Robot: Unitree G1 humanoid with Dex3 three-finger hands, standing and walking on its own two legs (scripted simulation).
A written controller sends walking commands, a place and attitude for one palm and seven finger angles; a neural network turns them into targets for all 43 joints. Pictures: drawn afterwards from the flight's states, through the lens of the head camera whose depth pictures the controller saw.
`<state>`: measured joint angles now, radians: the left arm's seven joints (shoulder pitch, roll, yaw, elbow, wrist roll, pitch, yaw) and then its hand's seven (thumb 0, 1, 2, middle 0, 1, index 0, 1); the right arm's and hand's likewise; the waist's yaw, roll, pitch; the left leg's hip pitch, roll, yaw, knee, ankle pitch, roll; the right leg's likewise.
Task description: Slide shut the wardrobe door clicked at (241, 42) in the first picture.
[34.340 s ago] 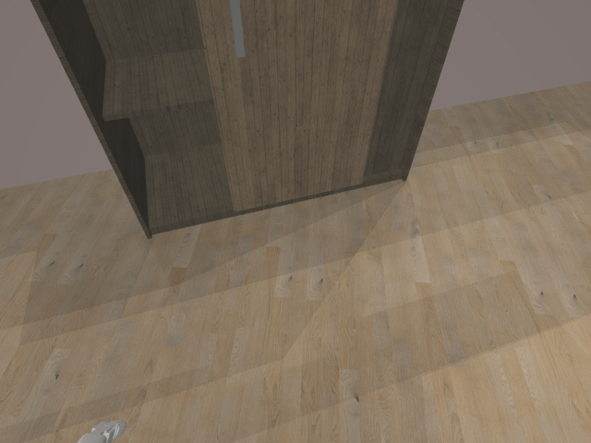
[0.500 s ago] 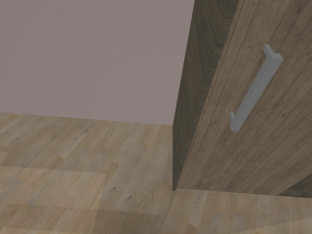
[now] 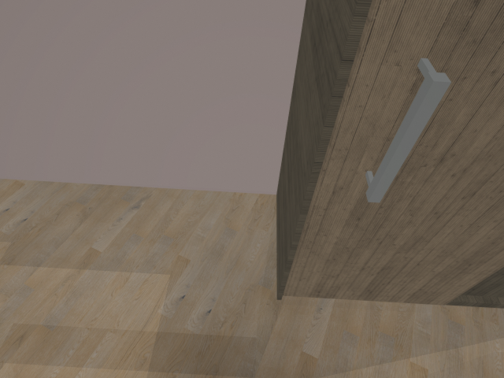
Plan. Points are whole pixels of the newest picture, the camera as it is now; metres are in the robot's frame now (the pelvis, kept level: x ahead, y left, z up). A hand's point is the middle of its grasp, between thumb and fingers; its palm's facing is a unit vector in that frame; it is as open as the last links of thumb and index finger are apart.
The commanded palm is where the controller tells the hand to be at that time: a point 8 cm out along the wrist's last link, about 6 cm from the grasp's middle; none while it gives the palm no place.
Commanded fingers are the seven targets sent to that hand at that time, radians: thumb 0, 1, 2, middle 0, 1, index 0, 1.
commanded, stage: raise the hand with hooked fingers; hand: right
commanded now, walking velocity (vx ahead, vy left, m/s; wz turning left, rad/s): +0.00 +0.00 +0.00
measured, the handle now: (395, 140) +0.48 -0.22 +0.13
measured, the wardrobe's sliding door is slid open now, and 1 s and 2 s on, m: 0.00 0.00 0.00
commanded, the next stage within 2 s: none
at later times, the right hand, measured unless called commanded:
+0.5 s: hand out of the picture +0.14 -0.22 +0.00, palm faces +0.10 +0.99 -0.04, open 9.6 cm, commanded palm +0.13 -0.27 +0.01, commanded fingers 0.00 -0.20 -0.60 0.25 0.75 0.25 0.75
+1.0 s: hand (471, 330) +0.19 -0.27 +0.07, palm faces +0.05 +1.00 -0.07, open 12.5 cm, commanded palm +0.16 -0.32 +0.09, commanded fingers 0.00 0.38 -0.35 0.29 1.12 0.29 1.12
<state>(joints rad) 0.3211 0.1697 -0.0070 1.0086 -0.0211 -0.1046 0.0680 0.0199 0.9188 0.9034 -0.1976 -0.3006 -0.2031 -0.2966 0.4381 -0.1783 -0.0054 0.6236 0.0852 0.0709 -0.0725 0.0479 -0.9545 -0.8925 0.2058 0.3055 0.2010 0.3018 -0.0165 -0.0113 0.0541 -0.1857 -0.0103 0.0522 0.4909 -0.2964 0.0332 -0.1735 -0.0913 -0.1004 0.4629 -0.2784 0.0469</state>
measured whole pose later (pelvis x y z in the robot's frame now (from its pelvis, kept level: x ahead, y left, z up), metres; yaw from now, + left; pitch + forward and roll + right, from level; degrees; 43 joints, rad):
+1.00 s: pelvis -0.03 -0.03 -0.03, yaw -4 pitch +3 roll +2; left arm 0.27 0.28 -0.02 0.63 -0.05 -0.31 0.08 0.02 0.90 0.90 -0.20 -0.30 -0.20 -0.30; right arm 0.26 -0.32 -0.27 -0.03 0.32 -0.17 0.33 0.00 0.16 -0.44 0.28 0.98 0.27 0.98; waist -0.01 -0.03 -0.05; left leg -0.40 0.04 0.10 0.72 -0.37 -0.01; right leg -0.46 -0.05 -0.03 0.77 -0.37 0.00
